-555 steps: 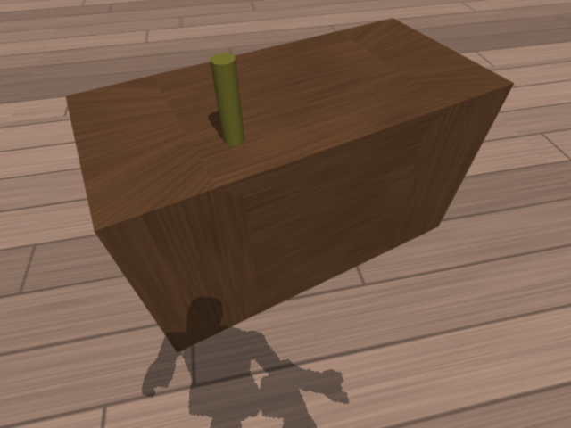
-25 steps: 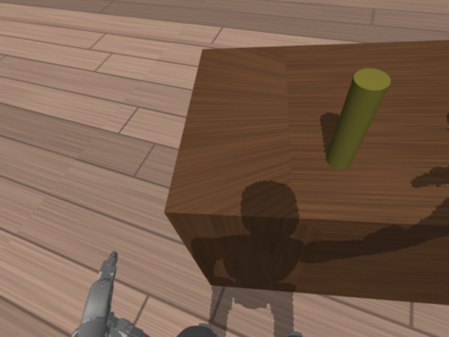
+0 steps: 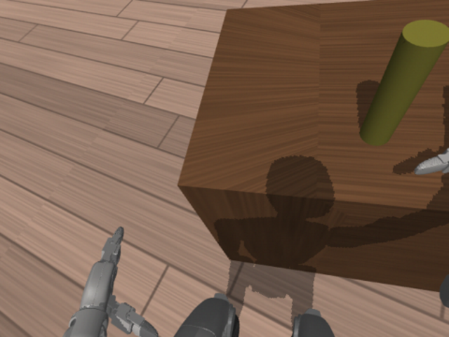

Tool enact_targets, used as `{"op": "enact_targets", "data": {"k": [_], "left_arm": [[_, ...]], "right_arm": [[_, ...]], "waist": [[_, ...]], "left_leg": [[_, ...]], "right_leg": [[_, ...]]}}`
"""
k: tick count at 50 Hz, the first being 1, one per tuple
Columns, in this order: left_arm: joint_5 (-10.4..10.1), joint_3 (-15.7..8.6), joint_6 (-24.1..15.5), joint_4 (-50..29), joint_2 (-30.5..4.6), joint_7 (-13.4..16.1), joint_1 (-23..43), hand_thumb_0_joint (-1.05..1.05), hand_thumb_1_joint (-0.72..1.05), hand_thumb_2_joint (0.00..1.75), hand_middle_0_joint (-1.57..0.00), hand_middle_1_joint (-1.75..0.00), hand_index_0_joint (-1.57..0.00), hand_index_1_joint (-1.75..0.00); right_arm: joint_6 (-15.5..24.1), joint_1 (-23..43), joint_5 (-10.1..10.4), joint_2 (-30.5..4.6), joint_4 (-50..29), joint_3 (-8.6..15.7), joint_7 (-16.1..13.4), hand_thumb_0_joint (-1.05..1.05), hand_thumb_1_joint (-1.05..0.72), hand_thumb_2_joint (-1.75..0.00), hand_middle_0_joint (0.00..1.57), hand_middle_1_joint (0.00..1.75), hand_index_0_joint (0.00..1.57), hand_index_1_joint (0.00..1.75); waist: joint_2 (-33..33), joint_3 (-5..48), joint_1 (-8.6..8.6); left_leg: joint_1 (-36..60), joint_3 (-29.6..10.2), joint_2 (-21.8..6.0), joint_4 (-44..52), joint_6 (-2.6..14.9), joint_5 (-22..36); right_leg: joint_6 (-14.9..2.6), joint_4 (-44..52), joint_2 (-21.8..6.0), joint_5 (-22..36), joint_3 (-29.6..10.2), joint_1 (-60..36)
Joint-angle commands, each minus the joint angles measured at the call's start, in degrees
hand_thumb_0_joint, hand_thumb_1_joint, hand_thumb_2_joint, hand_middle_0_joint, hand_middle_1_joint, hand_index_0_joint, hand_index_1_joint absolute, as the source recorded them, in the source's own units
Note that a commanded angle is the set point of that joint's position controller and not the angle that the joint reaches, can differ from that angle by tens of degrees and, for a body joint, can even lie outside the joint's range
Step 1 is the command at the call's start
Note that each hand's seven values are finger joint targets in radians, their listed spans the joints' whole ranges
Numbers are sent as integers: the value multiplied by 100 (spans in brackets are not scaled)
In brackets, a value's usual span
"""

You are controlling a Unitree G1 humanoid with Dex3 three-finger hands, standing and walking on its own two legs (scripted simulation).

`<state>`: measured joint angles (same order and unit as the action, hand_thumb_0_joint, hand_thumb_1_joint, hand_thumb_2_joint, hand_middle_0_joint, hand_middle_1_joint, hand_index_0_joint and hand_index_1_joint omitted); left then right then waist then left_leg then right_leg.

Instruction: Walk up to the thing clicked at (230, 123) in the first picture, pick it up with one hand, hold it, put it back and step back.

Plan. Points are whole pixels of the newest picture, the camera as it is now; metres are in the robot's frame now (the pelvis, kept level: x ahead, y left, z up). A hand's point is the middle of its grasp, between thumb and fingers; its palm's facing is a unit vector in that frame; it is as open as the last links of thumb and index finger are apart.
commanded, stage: close in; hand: right
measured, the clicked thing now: (395, 94) +0.50 -0.18 +0.10
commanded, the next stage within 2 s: rest palm in 0.44 s
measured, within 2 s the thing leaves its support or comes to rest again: leaves its support in 1.82 s
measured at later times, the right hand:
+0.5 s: hand (403, 126) +0.47 -0.20 +0.06, palm faces +0.11 +0.99 +0.04, open 17.6 cm
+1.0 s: hand (384, 113) +0.49 -0.18 +0.06, palm faces +0.11 +0.99 +0.02, open 16.9 cm
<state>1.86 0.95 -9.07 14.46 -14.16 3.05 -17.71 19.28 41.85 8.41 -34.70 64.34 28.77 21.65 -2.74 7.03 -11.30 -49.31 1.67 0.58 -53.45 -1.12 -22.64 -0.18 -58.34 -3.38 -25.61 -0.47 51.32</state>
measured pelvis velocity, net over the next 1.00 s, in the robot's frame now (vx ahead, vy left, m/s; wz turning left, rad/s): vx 0.00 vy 0.00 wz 0.00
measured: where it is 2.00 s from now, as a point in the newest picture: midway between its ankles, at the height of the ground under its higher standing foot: outside the picture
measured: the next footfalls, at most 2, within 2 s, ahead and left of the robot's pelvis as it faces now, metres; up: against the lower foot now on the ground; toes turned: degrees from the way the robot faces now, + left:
none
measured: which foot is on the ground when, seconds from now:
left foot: down 0.00-1.00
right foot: down 0.00-1.00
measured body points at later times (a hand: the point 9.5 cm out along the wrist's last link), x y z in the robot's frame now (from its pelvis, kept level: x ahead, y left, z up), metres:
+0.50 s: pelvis +0.00 +0.01 -0.01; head +0.09 -0.03 +0.43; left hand +0.15 +0.27 -0.02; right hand +0.46 -0.26 +0.06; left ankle +0.03 +0.14 -0.67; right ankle +0.02 -0.11 -0.67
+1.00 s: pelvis +0.00 +0.00 -0.01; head +0.10 -0.03 +0.42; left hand +0.14 +0.27 -0.02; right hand +0.48 -0.23 +0.06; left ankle +0.03 +0.14 -0.67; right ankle +0.02 -0.11 -0.67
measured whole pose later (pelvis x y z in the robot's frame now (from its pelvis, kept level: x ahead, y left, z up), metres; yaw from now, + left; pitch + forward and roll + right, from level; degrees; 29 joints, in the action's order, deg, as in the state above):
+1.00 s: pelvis +0.00 +0.00 -0.01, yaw +0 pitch +19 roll +3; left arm 2.5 -2.4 -3.4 5.9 -13.2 -0.4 -21.5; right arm 20.7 46.3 3.0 -24.2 61.8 22.9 5.2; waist -0.5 7.3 -11.2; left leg -52.7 1.3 0.5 -58.0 -1.0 -24.4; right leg 0.0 -61.9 -3.3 -27.0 -0.3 54.2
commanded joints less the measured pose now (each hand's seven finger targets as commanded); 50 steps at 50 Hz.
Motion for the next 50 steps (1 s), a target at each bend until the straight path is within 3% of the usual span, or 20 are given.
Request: {"op": "enact_targets", "data": {"k": [1, 3, 7, 9, 11, 12, 14, 18, 20, 24, 26, 29, 32, 35, 37, 41, 43, 47, 49, 50], "left_arm": [[12, -590, -117, -1064, -864, -65, -29, 0, -54, 4, -5, -6, -6, -5], [46, -766, -92, -1269, -984, -48, 203, 0, -55, 5, -5, -6, -6, -5], [-23, -706, 44, -1276, -922, -93, 96, 0, -55, 5, -5, -5, -5, -5], [-40, -707, 33, -2002, -948, -70, 495, 0, -56, 5, -5, -5, -5, -5], [-56, -944, 195, -1012, -1030, -92, -765, 0, -55, 5, -5, -5, -5, -5], [-78, -560, 248, -807, -657, -179, -1010, 0, -55, 5, -5, -5, -5, -5], [-90, -770, 113, -2145, -932, -129, 313, 0, -55, 4, -5, -5, -6, -5], [-87, -794, 171, -1169, -696, -233, -745, 0, -52, 3, -5, -6, -6, -5], [-61, -927, 71, -2164, -910, -158, 51, 0, -53, 3, -5, -5, -6, -5], [-88, -644, 125, -1539, -563, -217, -523, 0, -53, 3, -5, -5, -5, -5], [-47, -1023, 104, -1876, -940, -137, -177, 0, -53, 4, -5, -5, -5, -5], [-47, -795, 159, -1437, -726, -210, -611, 0, -60, 9, -5, -4, -3, -6], [-13, -894, 151, -2091, -932, -163, -38, 0, -61, 10, -5, -4, -2, -6], [-36, -571, 275, -1169, -462, -281, -712, 0, -56, 6, -5, -5, -4, -6], [19, -917, 170, -2117, -895, -187, 110, 0, -56, 5, -5, -5, -5, -5], [-7, -630, 261, -1541, -564, -280, -612, 0, -56, 5, -5, -5, -5, -6], [38, -1028, 224, -2236, -988, -218, -179, 0, -55, 5, -5, -5, -5, -5], [7, -798, 313, -1462, -640, -315, -761, 0, -56, 6, -5, -5, -4, -6], [32, -1065, 239, -2145, -1010, -242, 18, 0, -56, 6, -4, -5, -4, -5], [61, -875, 274, -1771, -795, -272, -254, 0, -57, 7, -4, -5, -4, -6]], "right_arm": [[586, 2423, -32, -1480, -1537, 71, -452, 0, 59, -3, 5, 4, 4, 4], [725, 3166, -175, -1914, -2428, 233, -665, 0, 60, -3, 4, 5, 4, 5], [419, 1892, -154, -713, -1141, -189, -786, 0, 59, -4, 4, 5, 4, 5], [596, 3218, -226, -1350, -2705, -85, -910, 0, 58, -4, 4, 5, 4, 5], [285, 1489, -231, -688, -727, -171, -914, 0, 55, -4, 5, 4, 4, 4], [128, 779, -168, 113, -14, -522, -857, 0, 57, -4, 4, 5, 4, 5], [516, 2851, -233, -1077, -2272, -20, -1016, 0, 56, -5, 5, 5, 5, 5], [332, 1559, -191, 2, -721, -487, -959, 0, 56, -5, 4, 5, 4, 5], [645, 3245, -251, -921, -2668, -135, -1118, 0, 57, -5, 4, 5, 4, 5], [359, 1973, -240, 112, -1079, -594, -1104, 0, 55, -3, 5, 4, 4, 4], [638, 3562, -292, -881, -2996, -265, -1278, 0, 55, -3, 5, 4, 4, 4], [342, 2034, -309, 123, -1214, -613, -1296, 0, 53, -3, 6, 3, 6, 3], [618, 3217, -395, -496, -2558, -468, -1443, 0, 57, 0, 10, 1, 9, 1], [351, 1523, -378, 334, -385, -606, -1397, 0, 61, 0, 17, 0, 15, 0], [743, 3517, -457, -783, -2503, -204, -1529, 0, 61, 0, 20, 3, 19, 3], [502, 2133, -462, 89, -557, -521, -1522, 0, 60, 0, 29, 9, 28, 9], [779, 3685, -541, -877, -2437, -187, -1666, 0, 61, 0, 31, 12, 31, 12], [353, 1979, -501, 642, -352, -866, -1569, 0, 58, 0, 35, 15, 34, 15], [662, 3766, -534, -611, -2514, -340, -1706, 0, 60, 0, 39, 17, 38, 17], [628, 3581, -555, -413, -2168, -500, -1715, 0, 59, -1, 42, 19, 41, 19]], "waist": [[1825, 2745, 338], [2114, 3542, 408], [1264, 2761, 227], [1590, 3898, 323], [1065, 2475, 189], [675, 1561, 102], [1032, 2990, 187], [621, 1364, 15], [1001, 3000, 94], [678, 2090, 56], [1354, 3387, 192], [828, 2390, 74], [1291, 3511, 181], [630, 1600, 76], [1025, 3249, 27], [599, 1959, -23], [1130, 3451, -8], [798, 1973, -97], [1338, 3389, 97], [1536, 3292, 194]], "left_leg": [[588, -13, 159, 266, 314, 1231], [719, 6, 185, 158, 332, 1349], [770, 110, 223, 256, 289, 1303], [1330, 27, 181, 193, 265, 1813], [1078, 74, 197, 301, 249, 1668], [855, 83, 212, 391, 235, 1516], [987, 11, 175, 278, 225, 1589], [517, -52, 149, 399, 205, 973], [999, -141, 102, 315, 207, 1132], [826, -121, 113, 376, 165, 1194], [1105, -189, 71, 238, 198, 1447], [934, -73, 130, 281, 179, 1546], [1234, -62, 133, 207, 211, 1739], [801, -69, 138, 327, 174, 1400], [1254, -187, 92, 215, 154, 1629], [905, -119, 137, 291, 155, 1320], [1118, -125, 126, 104, 180, 1660], [615, 14, 191, 237, 196, 1378], [804, -18, 176, 119, 221, 1464], [746, -13, 188, 112, 244, 1456]], "right_leg": [[71, 542, 145, 2049, -194, -2044], [104, 442, 100, 2335, -222, -2428], [64, 569, 74, 2100, -291, -1961], [60, 479, 99, 2523, -204, -2377], [11, 541, 160, 2097, -136, -1786], [-24, 622, 180, 1802, -148, -1257], [-17, 572, 96, 2058, -204, -1961], [-99, 571, 184, 1027, -86, -1023], [-93, 505, 150, 1205, -103, -1756], [-109, 449, 224, 1182, -67, -1289], [-63, 397, 194, 1543, -59, -1962], [-73, 392, 232, 1578, -66, -1505], [-15, 426, 184, 2025, -82, -2213], [-87, 454, 253, 1391, -48, -988], [-93, 340, 193, 1619, -73, -1657], [-111, 401, 244, 1213, -50, -980], [-71, 321, 183, 1737, -90, -1814], [-46, 450, 207, 1532, -97, -1331], [1, 427, 130, 1886, -173, -2038], [29, 415, 135, 1989, -114, -2163]]}}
